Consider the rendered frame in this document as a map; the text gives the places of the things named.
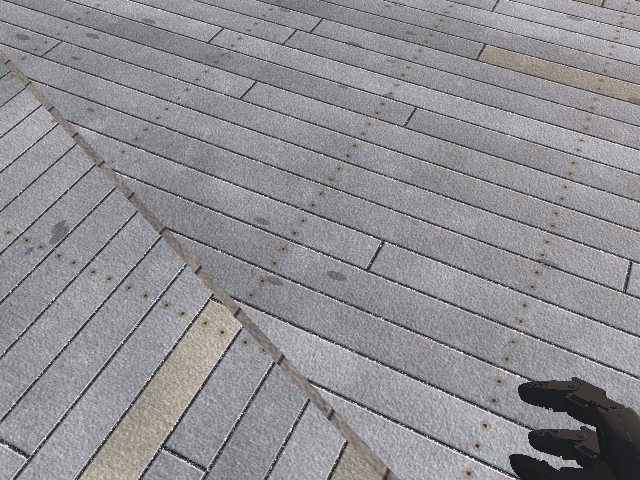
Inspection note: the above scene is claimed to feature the right robot hand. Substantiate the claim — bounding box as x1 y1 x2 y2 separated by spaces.
509 377 640 480

